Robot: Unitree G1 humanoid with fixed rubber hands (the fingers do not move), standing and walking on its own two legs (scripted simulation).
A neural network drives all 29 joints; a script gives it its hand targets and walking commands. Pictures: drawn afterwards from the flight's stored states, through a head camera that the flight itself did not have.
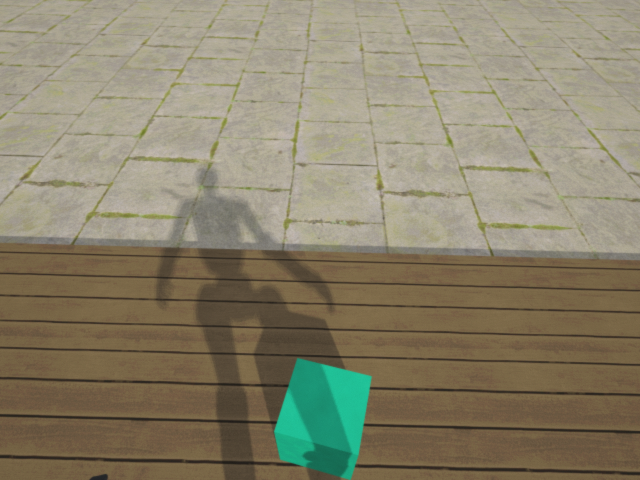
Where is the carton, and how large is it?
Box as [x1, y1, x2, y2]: [274, 358, 371, 479]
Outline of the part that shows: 297,358 274,430 280,459 350,479 358,454 371,376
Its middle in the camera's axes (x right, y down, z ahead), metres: +0.01 +0.49 +1.09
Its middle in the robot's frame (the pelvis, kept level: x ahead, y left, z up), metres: +0.43 -0.01 -0.66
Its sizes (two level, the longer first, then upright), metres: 0.210 0.200 0.250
